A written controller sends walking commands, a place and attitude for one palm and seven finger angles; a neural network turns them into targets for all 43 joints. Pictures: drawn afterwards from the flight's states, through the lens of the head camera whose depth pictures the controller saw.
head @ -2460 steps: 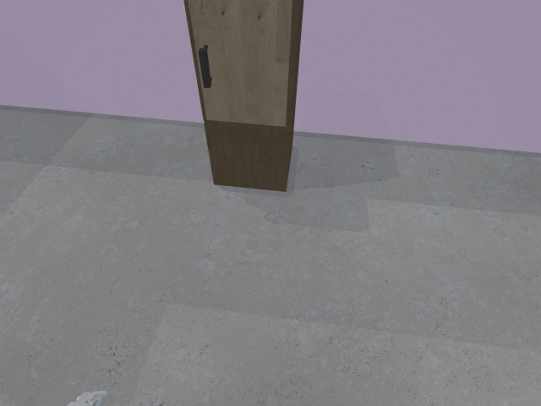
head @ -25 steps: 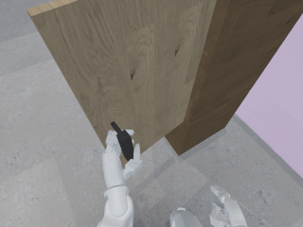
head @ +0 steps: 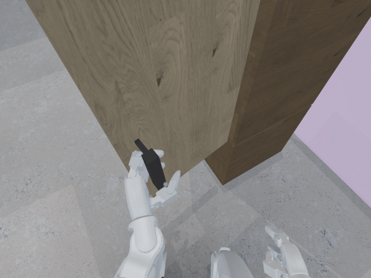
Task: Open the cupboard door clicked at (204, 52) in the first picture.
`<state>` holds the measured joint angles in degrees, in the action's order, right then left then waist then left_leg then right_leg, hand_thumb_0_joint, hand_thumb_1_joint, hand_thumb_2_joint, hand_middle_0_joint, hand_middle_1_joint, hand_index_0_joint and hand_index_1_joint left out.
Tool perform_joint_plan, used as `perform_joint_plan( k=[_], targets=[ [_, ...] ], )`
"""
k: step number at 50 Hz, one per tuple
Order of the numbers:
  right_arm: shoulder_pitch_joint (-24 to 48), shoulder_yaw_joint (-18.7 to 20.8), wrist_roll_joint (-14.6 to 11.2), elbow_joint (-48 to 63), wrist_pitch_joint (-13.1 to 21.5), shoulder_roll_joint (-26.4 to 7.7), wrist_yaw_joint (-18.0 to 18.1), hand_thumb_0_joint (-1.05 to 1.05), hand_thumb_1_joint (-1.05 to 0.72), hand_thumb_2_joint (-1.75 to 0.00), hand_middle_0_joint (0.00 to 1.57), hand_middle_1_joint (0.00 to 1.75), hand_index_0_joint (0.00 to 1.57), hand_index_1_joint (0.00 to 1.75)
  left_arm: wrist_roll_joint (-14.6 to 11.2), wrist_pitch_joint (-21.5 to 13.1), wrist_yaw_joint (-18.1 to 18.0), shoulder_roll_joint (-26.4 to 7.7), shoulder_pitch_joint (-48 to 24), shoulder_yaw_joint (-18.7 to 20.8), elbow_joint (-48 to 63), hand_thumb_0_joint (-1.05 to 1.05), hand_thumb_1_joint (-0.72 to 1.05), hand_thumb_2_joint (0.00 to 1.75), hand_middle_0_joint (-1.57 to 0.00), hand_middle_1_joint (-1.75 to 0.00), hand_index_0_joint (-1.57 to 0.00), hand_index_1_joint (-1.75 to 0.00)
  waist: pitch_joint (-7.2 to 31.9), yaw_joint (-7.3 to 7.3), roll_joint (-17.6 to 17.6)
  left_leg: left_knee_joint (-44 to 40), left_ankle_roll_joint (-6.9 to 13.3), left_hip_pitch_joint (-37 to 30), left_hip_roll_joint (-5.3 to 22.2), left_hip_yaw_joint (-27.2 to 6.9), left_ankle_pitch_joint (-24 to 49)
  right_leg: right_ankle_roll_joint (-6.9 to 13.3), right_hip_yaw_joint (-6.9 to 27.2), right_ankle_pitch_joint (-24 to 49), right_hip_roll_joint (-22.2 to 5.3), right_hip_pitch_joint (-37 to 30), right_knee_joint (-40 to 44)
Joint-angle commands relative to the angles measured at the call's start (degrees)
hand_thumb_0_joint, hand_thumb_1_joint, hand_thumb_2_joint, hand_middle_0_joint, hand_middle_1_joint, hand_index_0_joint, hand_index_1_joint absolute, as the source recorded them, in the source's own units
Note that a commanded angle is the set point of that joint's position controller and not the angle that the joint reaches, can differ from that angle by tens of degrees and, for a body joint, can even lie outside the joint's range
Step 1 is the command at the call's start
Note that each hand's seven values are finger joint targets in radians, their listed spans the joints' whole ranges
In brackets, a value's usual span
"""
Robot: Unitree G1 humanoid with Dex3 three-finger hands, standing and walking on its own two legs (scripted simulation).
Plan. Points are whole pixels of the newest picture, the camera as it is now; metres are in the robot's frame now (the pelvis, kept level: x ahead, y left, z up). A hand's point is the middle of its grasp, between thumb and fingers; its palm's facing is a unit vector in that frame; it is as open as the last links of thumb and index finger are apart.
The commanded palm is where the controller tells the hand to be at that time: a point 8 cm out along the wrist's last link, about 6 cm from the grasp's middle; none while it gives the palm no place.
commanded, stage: open thumb and fingers to let go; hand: left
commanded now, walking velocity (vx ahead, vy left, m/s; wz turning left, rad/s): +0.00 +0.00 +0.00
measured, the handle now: (150, 164) +0.35 +0.09 +0.03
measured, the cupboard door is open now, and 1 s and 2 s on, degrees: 99 100 100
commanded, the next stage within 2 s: slide the hand sideways off the handle in 0.52 s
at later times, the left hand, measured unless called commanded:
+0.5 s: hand (163, 181) +0.31 +0.06 +0.02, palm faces +0.24 -0.97 -0.03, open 14.6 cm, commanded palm +0.27 +0.10 +0.02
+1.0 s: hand (160, 199) +0.27 +0.06 +0.03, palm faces -0.17 -0.98 +0.05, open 16.0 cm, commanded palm +0.24 +0.12 +0.02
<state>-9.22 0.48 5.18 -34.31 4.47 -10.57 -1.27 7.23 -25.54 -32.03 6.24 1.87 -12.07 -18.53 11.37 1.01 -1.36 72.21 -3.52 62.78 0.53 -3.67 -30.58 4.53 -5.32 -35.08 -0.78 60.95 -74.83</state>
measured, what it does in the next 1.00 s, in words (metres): stands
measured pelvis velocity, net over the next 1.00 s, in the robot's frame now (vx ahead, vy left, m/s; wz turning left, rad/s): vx -0.01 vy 0.05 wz -0.04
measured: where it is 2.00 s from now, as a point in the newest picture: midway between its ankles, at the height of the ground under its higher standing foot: outside the picture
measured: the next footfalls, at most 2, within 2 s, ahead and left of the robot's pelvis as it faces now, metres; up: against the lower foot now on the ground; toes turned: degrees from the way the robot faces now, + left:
none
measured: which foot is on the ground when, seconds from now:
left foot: down 0.00-1.00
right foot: down 0.00-1.00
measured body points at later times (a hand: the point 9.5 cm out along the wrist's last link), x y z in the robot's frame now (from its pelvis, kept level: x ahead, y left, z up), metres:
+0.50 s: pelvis -0.01 +0.03 +0.00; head +0.07 +0.02 +0.44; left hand +0.30 +0.11 +0.02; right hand +0.16 -0.19 -0.11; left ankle +0.04 +0.16 -0.62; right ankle +0.01 -0.07 -0.62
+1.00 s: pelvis -0.01 +0.05 -0.01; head +0.08 +0.04 +0.43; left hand +0.28 +0.12 +0.03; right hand +0.15 -0.19 -0.11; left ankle +0.04 +0.16 -0.62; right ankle +0.01 -0.07 -0.62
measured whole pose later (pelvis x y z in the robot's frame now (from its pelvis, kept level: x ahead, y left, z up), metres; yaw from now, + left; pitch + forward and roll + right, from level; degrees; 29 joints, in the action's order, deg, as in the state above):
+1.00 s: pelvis -0.01 +0.05 -0.01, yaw -2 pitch +21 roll -1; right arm -12.7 0.3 1.5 -26.1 -0.5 -12.1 -2.5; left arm 1.2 -24.4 -8.5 0.9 5.3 -15.6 -10.8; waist 10.5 1.6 -1.7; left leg 76.3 0.2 64.9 0.1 -0.5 -32.0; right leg 0.5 -2.0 -34.4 -1.4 62.7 -76.5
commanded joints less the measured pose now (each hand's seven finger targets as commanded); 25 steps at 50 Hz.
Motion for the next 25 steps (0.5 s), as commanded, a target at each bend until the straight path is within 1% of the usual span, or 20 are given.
perform_joint_plan(
  k=[1, 2, 3, 4, 5, 6, 7, 9, 10, 13, 14, 15, 16, 17, 18, 20, 21, 22, 23, 25],
  targets=[
    [1.92, 1.83, -0.07, 7.62, 2.31, -4.32, 0.52, 0.0, -0.9, -0.9, 0.2, 0.3, 0.2, 0.3, 0.65, -4.37, -1.23, 2.7, -11.21, 0.92, 9.54, 0.0, -0.22, 0.42, -0.32, -1.23, -0.32, -1.23, 17.27, 1.35, 7.94, -3.71, 3.68, -6.13, -2.31, 2.63, 7.69, -4.45, 9.37, 18.12, -2.12, -15.84, 17.16],
    [1.81, 1.83, -0.07, 7.52, 2.3, -4.31, 0.55, 0.0, -0.9, -0.9, 0.2, 0.3, 0.2, 0.3, 0.68, -4.59, -1.37, 2.88, -11.97, 0.85, 9.32, 0.0, -0.29, 0.39, -0.32, -1.22, -0.32, -1.22, 17.48, 1.46, 8.6, -3.79, 3.72, -6.25, -2.29, 2.62, 7.67, -4.41, 9.2, 17.56, -2.01, -15.76, 17.05],
    [1.77, 1.84, -0.08, 7.55, 2.31, -4.27, 0.54, 0.0, -0.9, -0.9, 0.2, 0.3, 0.2, 0.3, 0.61, -4.65, -1.52, 3.15, -12.14, 0.83, 9.07, 0.0, -0.36, 0.36, -0.31, -1.22, -0.31, -1.22, 17.46, 1.23, 7.91, -3.93, 3.69, -6.31, -2.36, 2.73, 7.56, -4.38, 9.19, 17.23, -1.99, -15.69, 17.17],
    [1.6, 1.9, -0.04, 7.47, 2.36, -4.32, 0.56, 0.0, -0.9, -0.9, 0.2, 0.3, 0.2, 0.3, 0.68, -4.73, -1.61, 3.19, -12.15, 0.81, 8.75, 0.0, -0.43, 0.33, -0.3, -1.21, -0.3, -1.21, 17.5, 1.42, 8.45, -4.03, 3.75, -6.59, -2.32, 2.74, 7.65, -4.41, 9.02, 17.5, -1.93, -15.68, 17.23],
    [1.63, 1.99, -0.02, 7.75, 2.3, -4.49, 0.54, 0.0, -0.9, -0.9, 0.2, 0.3, 0.2, 0.3, 0.92, -4.75, -1.78, 2.93, -11.42, 1.09, 9.25, 0.0, -0.5, 0.3, -0.3, -1.2, -0.3, -1.2, 18.63, 0.57, 7.21, -4.42, 3.8, -7.12, -2.34, 2.61, 8.72, -3.77, 8.0, 17.67, -1.41, -15.91, 16.35],
    [1.76, 1.86, -0.01, 7.85, 2.3, -4.35, 0.42, 0.0, -0.9, -0.9, 0.2, 0.3, 0.2, 0.3, 1.07, -4.54, -1.78, 4.33, -11.22, -0.14, 8.33, 0.0, -0.5, 0.3, -0.3, -1.2, -0.3, -1.2, 18.14, 0.87, 7.47, -4.58, 3.86, -7.6, -2.32, 2.91, 8.37, -3.82, 7.61, 17.15, -1.32, -15.01, 16.43],
    [1.67, 1.83, -0.08, 7.65, 2.28, -4.38, 0.44, 0.0, -0.9, -0.9, 0.2, 0.3, 0.2, 0.3, 1.06, -4.42, -1.93, 4.48, -12.44, -0.3, 7.85, 0.0, -0.5, 0.3, -0.3, -1.2, -0.3, -1.2, 17.11, 1.39, 8.27, -4.64, 3.89, -7.68, -2.2, 2.86, 7.97, -3.84, 7.31, 16.15, -1.19, -14.19, 16.62],
    [1.86, 1.79, -0.05, 7.4, 2.29, -4.54, 0.45, 0.0, -0.9, -0.9, 0.2, 0.3, 0.2, 0.3, 1.38, -4.42, -2.45, 5.04, -15.16, -0.96, 7.32, 0.0, -0.5, 0.3, -0.28, -1.1, -0.28, -1.1, 16.2, 1.79, 7.35, -4.97, 4.01, -8.26, -2.16, 2.92, 6.86, -3.5, 6.51, 12.82, -0.83, -12.18, 16.76],
    [2.09, 1.8, 0.04, 7.58, 2.3, -4.72, 0.51, 0.0, -0.9, -0.9, 0.2, 0.3, 0.2, 0.3, 1.71, -4.21, -2.77, 4.55, -15.63, -0.42, 6.85, 0.0, -0.5, 0.3, -0.27, -1.05, -0.27, -1.05, 16.26, 1.31, 6.38, -5.11, 4.05, -8.07, -2.14, 2.71, 6.71, -3.14, 6.02, 11.5, -0.59, -11.68, 16.38],
    [1.96, 1.57, 0.15, 6.99, 2.2, -4.59, 0.46, 0.0, -0.9, -0.9, 0.2, 0.3, 0.2, 0.3, 1.89, -3.96, -3.54, 5.53, -18.12, -0.81, 5.61, 0.0, -0.5, 0.3, -0.25, -0.9, -0.25, -0.9, 16.28, 1.9, 5.86, -5.51, 4.14, -9.25, -2.09, 2.83, 6.42, -3.05, 5.21, 10.7, -0.28, -10.41, 16.27],
    [1.79, 1.65, 0.25, 7.01, 2.21, -4.65, 0.49, 0.0, -0.9, -0.9, 0.2, 0.3, 0.2, 0.3, 1.9, -3.88, -3.67, 5.58, -18.25, -0.75, 5.25, 0.0, -0.5, 0.3, -0.24, -0.85, -0.24, -0.85, 16.64, 1.81, 6.36, -5.57, 4.13, -9.27, -2.13, 2.84, 6.7, -3.05, 5.14, 11.0, -0.23, -10.83, 16.21],
    [2.03, 1.83, 0.27, 7.3, 2.22, -4.79, 0.56, 0.0, -0.9, -0.9, 0.2, 0.3, 0.2, 0.3, 2.26, -3.85, -3.86, 4.91, -17.73, -0.1, 5.38, 0.0, -0.5, 0.3, -0.23, -0.8, -0.23, -0.8, 17.75, 1.28, 5.84, -5.69, 4.1, -9.72, -1.97, 2.57, 7.63, -2.78, 4.6, 11.88, 0.01, -10.93, 15.46],
    [1.92, 1.71, 0.33, 7.28, 2.19, -4.66, 0.41, 0.0, -0.9, -0.9, 0.2, 0.3, 0.2, 0.3, 2.17, -3.69, -3.85, 6.29, -18.2, -1.3, 5.62, 0.0, -0.5, 0.3, -0.22, -0.75, -0.22, -0.75, 18.47, 1.37, 4.88, -5.84, 4.1, -10.23, -2.06, 2.81, 7.86, -2.81, 4.36, 12.47, -0.02, -10.9, 15.24],
    [1.82, 1.7, 0.25, 7.26, 2.1, -4.6, 0.4, 0.0, -0.9, -0.9, 0.2, 0.3, 0.2, 0.3, 1.89, -3.31, -3.84, 6.02, -17.17, -0.65, 4.41, 0.0, -0.5, 0.3, -0.22, -0.7, -0.22, -0.7, 17.62, 1.29, 6.51, -6.07, 4.08, -10.08, -2.0, 2.83, 7.69, -2.86, 4.25, 12.35, 0.05, -11.2, 15.62],
    [1.89, 1.66, 0.27, 7.35, 2.05, -4.72, 0.4, 0.0, -0.9, -0.9, 0.2, 0.3, 0.2, 0.3, 1.69, -3.22, -3.85, 6.09, -17.75, -0.76, 4.8, 0.0, -0.5, 0.3, -0.21, -0.65, -0.21, -0.65, 17.62, 1.6, 6.54, -6.12, 4.11, -10.26, -1.97, 2.85, 7.7, -2.95, 4.19, 12.35, 0.13, -11.19, 15.69],
    [1.84, 1.7, 0.28, 7.56, 1.88, -4.78, 0.35, 0.0, -0.9, -0.9, 0.2, 0.3, 0.2, 0.3, 1.76, -3.03, -3.93, 5.6, -17.17, -0.14, 4.91, 0.0, -0.5, 0.3, -0.19, -0.55, -0.19, -0.55, 18.07, 0.81, 5.68, -6.47, 4.0, -10.54, -1.98, 2.62, 8.45, -2.59, 3.76, 12.95, 0.37, -11.54, 15.18],
    [2.04, 1.62, 0.31, 7.45, 1.85, -4.61, 0.24, 0.0, -0.9, -0.9, 0.2, 0.3, 0.2, 0.3, 1.75, -3.02, -4.05, 6.41, -17.78, -0.76, 5.16, 0.0, -0.5, 0.3, -0.18, -0.5, -0.18, -0.5, 18.48, 1.03, 5.46, -6.39, 4.02, -11.08, -1.91, 2.76, 8.94, -2.66, 3.52, 13.72, 0.41, -11.16, 14.82],
    [2.09, 1.55, 0.29, 7.51, 1.74, -4.59, 0.13, 0.0, -0.9, -0.9, 0.2, 0.3, 0.2, 0.3, 1.67, -2.77, -4.08, 6.63, -17.29, -0.75, 4.79, 0.0, -0.5, 0.3, -0.18, -0.45, -0.18, -0.45, 17.79, 0.9, 5.23, -6.63, 3.9, -10.96, -1.89, 2.68, 8.55, -2.63, 3.32, 13.08, 0.41, -10.9, 14.84],
    [2.12, 1.42, 0.25, 7.31, 1.74, -4.53, 0.07, 0.0, -0.9, -0.9, 0.2, 0.3, 0.2, 0.3, 1.5, -2.63, -4.12, 7.17, -18.27, -1.01, 4.81, 0.0, -0.5, 0.3, -0.17, -0.4, -0.17, -0.4, 16.83, 1.48, 5.5, -6.61, 3.97, -11.0, -1.94, 2.59, 8.19, -2.71, 3.15, 12.75, 0.5, -10.39, 15.02],
    [2.4, 1.51, 0.27, 7.61, 1.73, -4.76, 0.08, 0.0, -0.9, -0.9, 0.2, 0.3, 0.2, 0.3, 1.7, -2.53, -4.27, 6.74, -18.01, -0.63, 4.94, 0.0, -0.5, 0.3, -0.15, -0.3, -0.15, -0.3, 17.13, 1.0, 5.31, -6.81, 3.86, -10.92, -1.86, 2.24, 8.33, -2.45, 2.74, 12.36, 0.65, -10.21, 14.43]
  ],
)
